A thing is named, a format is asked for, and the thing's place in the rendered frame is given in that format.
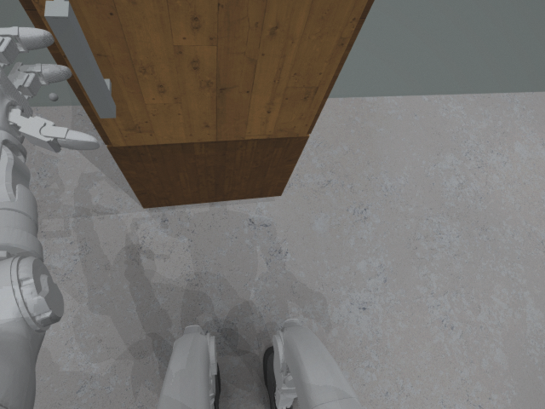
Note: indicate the handle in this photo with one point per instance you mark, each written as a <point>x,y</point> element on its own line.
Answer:
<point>64,24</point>

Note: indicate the robot right thigh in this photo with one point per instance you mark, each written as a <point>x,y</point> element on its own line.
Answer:
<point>319,381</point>

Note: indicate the robot left thigh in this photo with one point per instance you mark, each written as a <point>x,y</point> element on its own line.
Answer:
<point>192,364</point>

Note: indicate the robot thigh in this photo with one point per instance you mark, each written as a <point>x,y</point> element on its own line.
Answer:
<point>192,364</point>
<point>319,381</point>

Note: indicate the left robot upper arm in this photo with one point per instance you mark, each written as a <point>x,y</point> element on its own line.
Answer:
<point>30,302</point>

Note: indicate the cupboard door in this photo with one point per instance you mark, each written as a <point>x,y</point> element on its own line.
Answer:
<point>213,70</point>

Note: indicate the robot left forearm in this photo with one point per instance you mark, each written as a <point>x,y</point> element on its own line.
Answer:
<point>18,206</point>

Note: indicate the robot left hand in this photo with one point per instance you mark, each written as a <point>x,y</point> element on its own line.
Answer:
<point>23,83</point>

